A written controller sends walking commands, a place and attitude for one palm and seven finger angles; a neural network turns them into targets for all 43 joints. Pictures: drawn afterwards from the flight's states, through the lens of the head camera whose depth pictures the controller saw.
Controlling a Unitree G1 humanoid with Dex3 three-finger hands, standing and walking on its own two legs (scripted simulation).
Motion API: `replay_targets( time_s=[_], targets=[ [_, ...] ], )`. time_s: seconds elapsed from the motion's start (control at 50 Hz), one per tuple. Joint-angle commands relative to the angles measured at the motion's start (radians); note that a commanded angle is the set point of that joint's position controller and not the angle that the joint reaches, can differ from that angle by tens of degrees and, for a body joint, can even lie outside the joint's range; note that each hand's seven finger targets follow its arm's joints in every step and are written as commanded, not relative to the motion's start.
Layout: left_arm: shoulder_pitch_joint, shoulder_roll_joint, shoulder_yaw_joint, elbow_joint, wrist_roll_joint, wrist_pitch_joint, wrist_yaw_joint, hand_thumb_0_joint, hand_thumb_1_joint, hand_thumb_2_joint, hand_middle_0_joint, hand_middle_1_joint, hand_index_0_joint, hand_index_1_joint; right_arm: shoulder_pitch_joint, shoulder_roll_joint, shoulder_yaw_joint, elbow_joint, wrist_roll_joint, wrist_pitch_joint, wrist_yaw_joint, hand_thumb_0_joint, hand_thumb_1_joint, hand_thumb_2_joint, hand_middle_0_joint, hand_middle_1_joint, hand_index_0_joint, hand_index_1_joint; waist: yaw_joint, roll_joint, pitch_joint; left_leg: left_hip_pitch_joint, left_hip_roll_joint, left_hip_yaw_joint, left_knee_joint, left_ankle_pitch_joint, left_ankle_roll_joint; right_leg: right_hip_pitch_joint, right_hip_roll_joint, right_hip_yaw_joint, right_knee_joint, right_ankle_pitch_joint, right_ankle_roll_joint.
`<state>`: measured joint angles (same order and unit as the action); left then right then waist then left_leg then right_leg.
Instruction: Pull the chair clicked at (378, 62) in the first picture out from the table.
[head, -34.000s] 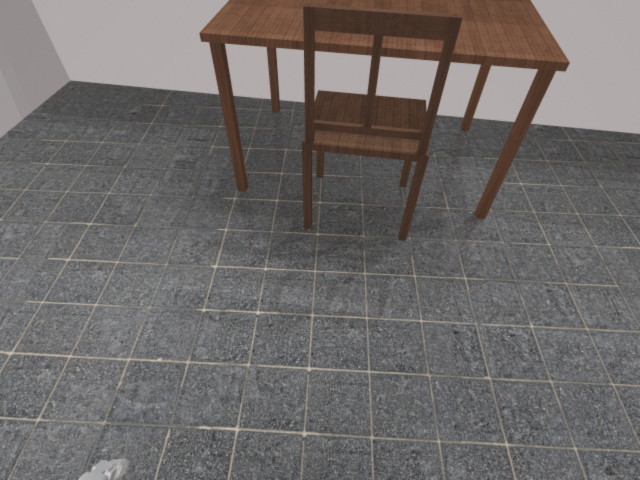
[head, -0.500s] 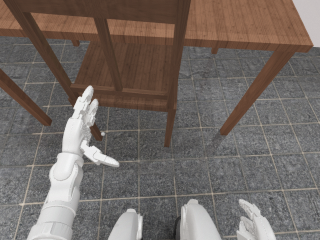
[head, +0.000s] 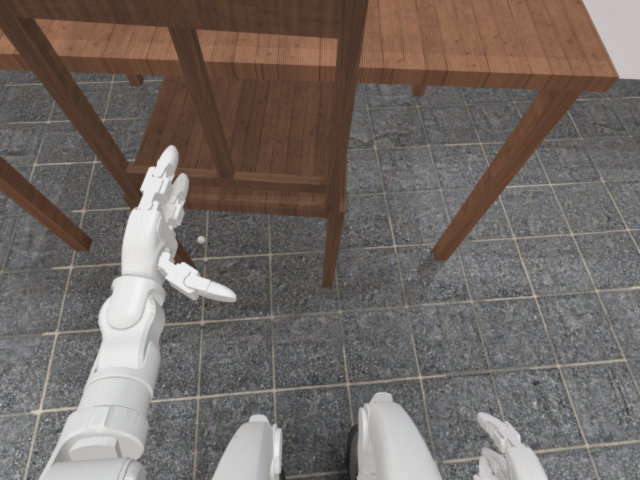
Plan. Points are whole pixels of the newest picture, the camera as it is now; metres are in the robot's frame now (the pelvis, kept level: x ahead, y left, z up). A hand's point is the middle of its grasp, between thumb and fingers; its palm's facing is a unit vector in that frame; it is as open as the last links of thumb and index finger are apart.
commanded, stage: push the fingers through the gap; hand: left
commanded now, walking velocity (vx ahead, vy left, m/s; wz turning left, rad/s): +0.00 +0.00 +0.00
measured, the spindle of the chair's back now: (208, 115) +0.61 +0.16 +0.01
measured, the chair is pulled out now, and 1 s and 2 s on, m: -0.10 -0.10 -0.10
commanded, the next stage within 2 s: hook a spindle and tug to test in 1.26 s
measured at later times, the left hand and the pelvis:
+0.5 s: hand (210, 208) +0.44 +0.14 +0.02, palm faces -0.06 -1.00 -0.04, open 16.9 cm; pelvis +0.00 +0.00 +0.00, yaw +0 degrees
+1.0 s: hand (214, 181) +0.49 +0.14 +0.02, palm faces -0.05 -1.00 -0.03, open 16.9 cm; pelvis -0.01 +0.00 -0.01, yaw -1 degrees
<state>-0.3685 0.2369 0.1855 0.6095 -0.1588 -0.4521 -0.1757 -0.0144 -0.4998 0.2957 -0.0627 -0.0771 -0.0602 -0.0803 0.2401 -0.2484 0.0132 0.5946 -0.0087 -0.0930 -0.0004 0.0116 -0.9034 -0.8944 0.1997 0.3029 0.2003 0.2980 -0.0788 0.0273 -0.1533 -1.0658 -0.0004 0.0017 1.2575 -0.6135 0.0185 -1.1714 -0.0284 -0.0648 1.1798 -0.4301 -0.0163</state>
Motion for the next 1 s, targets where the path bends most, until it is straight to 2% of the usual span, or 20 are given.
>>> replay_targets(
  time_s=[0.0,0.02,0.08,0.18,0.26,0.28,0.3,0.38,0.42,0.5,0.54,0.6,0.62,0.64,0.68,0.74,0.8,0.84,0.96,0.98],
  targets=[
    [-0.256,0.151,0.056,-0.16,-0.008,-0.071,-0.004,0.0,-0.5,0.3,-0.06,-0.08,-0.06,-0.08,0.08,-0.144,-0.055,-0.097,0.005,-0.03,-0.008,0.0,-0.9,-0.9,0.2,0.3,0.2,0.3,-0.014,0.0,-0.443,0.1,-0.016,-0.024,-0.177,0.379,-0.013,0.443,0.023,0.047,-0.111,0.26,-0.005],
    [-0.281,0.143,0.046,-0.176,-0.009,-0.077,-0.004,0.0,-0.5,0.3,-0.06,-0.08,-0.06,-0.08,0.08,-0.142,-0.056,-0.095,0.006,-0.029,-0.008,0.0,-0.9,-0.9,0.2,0.3,0.2,0.3,-0.018,0.018,-0.449,0.112,-0.016,-0.022,-0.177,0.381,-0.014,0.438,0.022,0.049,-0.113,0.262,-0.005],
    [-0.314,0.171,0.067,-0.15,-0.004,-0.085,0.003,0.0,-0.5,0.3,-0.06,-0.08,-0.06,-0.08,0.09,-0.148,-0.055,-0.09,0.003,-0.026,-0.009,0.0,-0.9,-0.9,0.2,0.3,0.2,0.3,-0.024,0.006,-0.444,0.102,-0.016,-0.027,-0.176,0.372,-0.013,0.432,0.026,0.045,-0.109,0.249,-0.007],
    [-0.403,0.162,0.05,-0.127,0.005,-0.104,0.002,0.0,-0.5,0.3,-0.06,-0.08,-0.06,-0.08,0.104,-0.149,-0.056,-0.076,-0.001,-0.023,-0.01,0.0,-0.9,-0.9,0.2,0.3,0.2,0.3,-0.038,0.049,-0.457,0.14,-0.014,-0.033,-0.174,0.391,-0.017,0.395,0.028,0.041,-0.105,0.24,-0.008],
    [-0.455,0.157,0.047,-0.066,0.01,-0.103,0.004,0.0,-0.5,0.3,-0.06,-0.08,-0.06,-0.08,0.113,-0.152,-0.056,-0.057,-0.003,-0.014,-0.007,0.0,-0.9,-0.9,0.2,0.3,0.2,0.3,-0.049,0.054,-0.452,0.151,-0.012,-0.036,-0.173,0.394,-0.02,0.373,0.028,0.037,-0.11,0.231,-0.007],
    [-0.458,0.187,0.069,-0.05,0.014,-0.103,0.008,0.0,-0.5,0.3,-0.06,-0.08,-0.06,-0.08,0.12,-0.158,-0.057,-0.058,-0.004,-0.011,-0.007,0.0,-0.9,-0.9,0.2,0.3,0.2,0.3,-0.046,0.049,-0.451,0.148,-0.011,-0.039,-0.174,0.399,-0.02,0.375,0.03,0.034,-0.105,0.231,-0.009],
    [-0.468,0.181,0.069,-0.04,0.017,-0.105,0.01,0.0,-0.5,0.3,-0.06,-0.08,-0.06,-0.08,0.123,-0.157,-0.056,-0.056,-0.005,-0.007,-0.007,0.0,-0.9,-0.9,0.2,0.3,0.2,0.3,-0.05,0.031,-0.474,0.152,-0.012,-0.04,-0.172,0.405,-0.019,0.381,0.03,0.035,-0.104,0.239,-0.007],
    [-0.49,0.198,0.084,-0.008,0.025,-0.108,0.019,0.0,-0.5,0.3,-0.06,-0.08,-0.06,-0.08,0.134,-0.158,-0.056,-0.062,-0.008,0.003,-0.001,0.0,-0.9,-0.9,0.2,0.3,0.2,0.3,-0.041,0.065,-0.486,0.156,-0.012,-0.038,-0.172,0.428,-0.021,0.385,0.032,0.037,-0.097,0.256,-0.011],
    [-0.537,0.181,0.073,0.011,0.029,-0.111,0.026,0.0,-0.5,0.3,-0.06,-0.08,-0.06,-0.08,0.139,-0.155,-0.054,-0.054,-0.011,0.011,0.002,0.0,-0.9,-0.9,0.2,0.3,0.2,0.3,-0.057,0.043,-0.48,0.149,-0.01,-0.038,-0.171,0.428,-0.021,0.386,0.032,0.035,-0.1,0.264,-0.007],
    [-0.544,0.225,0.112,0.059,0.038,-0.121,0.027,0.0,-0.5,0.3,-0.06,-0.08,-0.06,-0.08,0.155,-0.158,-0.052,-0.051,-0.014,0.022,0.004,0.0,-0.9,-0.9,0.2,0.3,0.2,0.3,-0.054,0.024,-0.49,0.119,-0.012,-0.03,-0.165,0.419,-0.015,0.412,0.034,0.044,-0.099,0.282,-0.007],
    [-0.569,0.218,0.106,0.043,0.039,-0.129,0.027,0.0,-0.5,0.3,-0.06,-0.08,-0.06,-0.08,0.158,-0.156,-0.054,-0.052,-0.016,0.026,0.007,0.0,-0.9,-0.9,0.2,0.3,0.2,0.3,-0.051,0.069,-0.512,0.147,-0.011,-0.031,-0.164,0.449,-0.02,0.408,0.033,0.045,-0.096,0.296,-0.009],
    [-0.571,0.227,0.121,0.107,0.038,-0.127,0.024,0.0,-0.5,0.3,-0.06,-0.08,-0.06,-0.08,0.167,-0.16,-0.054,-0.044,-0.016,0.033,0.009,0.0,-0.9,-0.9,0.2,0.3,0.2,0.3,-0.066,0.006,-0.479,0.104,-0.01,-0.029,-0.161,0.41,-0.014,0.41,0.037,0.045,-0.104,0.281,-0.005],
    [-0.605,0.225,0.114,0.116,0.039,-0.129,0.022,0.0,-0.5,0.3,-0.06,-0.08,-0.06,-0.08,0.168,-0.16,-0.052,-0.041,-0.016,0.034,0.008,0.0,-0.9,-0.9,0.2,0.3,0.2,0.3,-0.075,0.007,-0.465,0.083,-0.013,-0.025,-0.159,0.383,-0.01,0.41,0.035,0.051,-0.109,0.27,-0.003],
    [-0.62,0.252,0.134,0.117,0.043,-0.133,0.022,0.0,-0.5,0.3,-0.06,-0.08,-0.06,-0.08,0.172,-0.163,-0.052,-0.04,-0.017,0.035,0.007,0.0,-0.9,-0.9,0.2,0.3,0.2,0.3,-0.067,0.025,-0.471,0.078,-0.014,-0.023,-0.159,0.374,-0.01,0.414,0.034,0.054,-0.107,0.262,-0.005],
    [-0.668,0.259,0.131,0.125,0.046,-0.14,0.019,0.0,-0.5,0.3,-0.06,-0.08,-0.06,-0.08,0.179,-0.162,-0.05,-0.038,-0.019,0.036,0.006,0.0,-0.9,-0.9,0.2,0.3,0.2,0.3,-0.076,0.04,-0.478,0.086,-0.015,-0.025,-0.156,0.375,-0.008,0.404,0.036,0.054,-0.104,0.26,-0.007],
    [-0.708,0.29,0.153,0.132,0.049,-0.154,0.015,0.0,-0.5,0.3,-0.06,-0.08,-0.06,-0.08,0.184,-0.165,-0.049,-0.032,-0.023,0.037,0.005,0.0,-0.9,-0.9,0.2,0.3,0.2,0.3,-0.075,0.069,-0.516,0.101,-0.014,-0.024,-0.148,0.384,-0.009,0.402,0.034,0.058,-0.101,0.263,-0.006],
    [-0.727,0.26,0.133,0.203,0.05,-0.149,0.006,0.0,-0.5,0.3,-0.06,-0.08,-0.06,-0.08,0.195,-0.169,-0.049,-0.021,-0.024,0.041,0.008,0.0,-0.9,-0.9,0.2,0.3,0.2,0.3,-0.093,0.055,-0.5,0.116,-0.011,-0.035,-0.146,0.395,-0.01,0.362,0.039,0.046,-0.099,0.251,-0.006],
    [-0.791,0.258,0.121,0.233,0.055,-0.145,0.003,0.0,-0.5,0.3,-0.06,-0.08,-0.06,-0.08,0.2,-0.17,-0.047,-0.012,-0.025,0.047,0.007,0.0,-0.9,-0.9,0.2,0.3,0.2,0.3,-0.11,0.065,-0.478,0.094,-0.01,-0.034,-0.137,0.368,-0.007,0.337,0.037,0.048,-0.101,0.227,-0.003],
    [-0.728,0.321,0.184,0.238,0.059,-0.146,0.006,0.0,-0.5,0.3,-0.06,-0.08,-0.06,-0.08,0.21,-0.171,-0.046,-0.034,-0.029,0.066,0.016,0.0,-0.9,-0.9,0.2,0.3,0.2,0.3,-0.073,0.067,-0.553,0.088,-0.013,-0.027,-0.136,0.414,-0.006,0.414,0.04,0.057,-0.093,0.289,-0.008],
    [-0.721,0.323,0.183,0.238,0.058,-0.145,0.005,0.0,-0.5,0.3,-0.06,-0.08,-0.06,-0.08,0.213,-0.173,-0.046,-0.035,-0.029,0.07,0.016,0.0,-0.9,-0.9,0.2,0.3,0.2,0.3,-0.082,0.049,-0.548,0.094,-0.009,-0.034,-0.137,0.427,-0.006,0.406,0.043,0.052,-0.088,0.298,-0.008]
  ],
)
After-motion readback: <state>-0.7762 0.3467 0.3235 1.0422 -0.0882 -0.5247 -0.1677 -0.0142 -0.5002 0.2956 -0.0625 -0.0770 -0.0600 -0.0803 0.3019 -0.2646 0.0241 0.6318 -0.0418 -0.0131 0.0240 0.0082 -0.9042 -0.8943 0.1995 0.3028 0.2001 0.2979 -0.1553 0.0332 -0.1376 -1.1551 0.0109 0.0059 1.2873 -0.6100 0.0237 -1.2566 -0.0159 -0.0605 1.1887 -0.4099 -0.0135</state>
